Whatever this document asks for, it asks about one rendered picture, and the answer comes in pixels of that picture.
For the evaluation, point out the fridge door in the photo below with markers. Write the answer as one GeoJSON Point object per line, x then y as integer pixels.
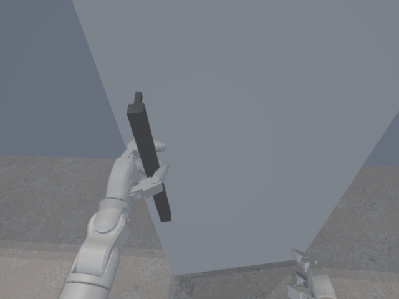
{"type": "Point", "coordinates": [268, 109]}

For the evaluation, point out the handle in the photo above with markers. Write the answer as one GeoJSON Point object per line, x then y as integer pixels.
{"type": "Point", "coordinates": [138, 119]}

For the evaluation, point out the robot right hand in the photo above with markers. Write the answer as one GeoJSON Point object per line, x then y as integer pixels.
{"type": "Point", "coordinates": [317, 283]}

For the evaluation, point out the left robot forearm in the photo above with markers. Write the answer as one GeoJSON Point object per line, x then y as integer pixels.
{"type": "Point", "coordinates": [96, 263]}

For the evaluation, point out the robot left hand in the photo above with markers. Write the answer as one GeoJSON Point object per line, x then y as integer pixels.
{"type": "Point", "coordinates": [126, 172]}

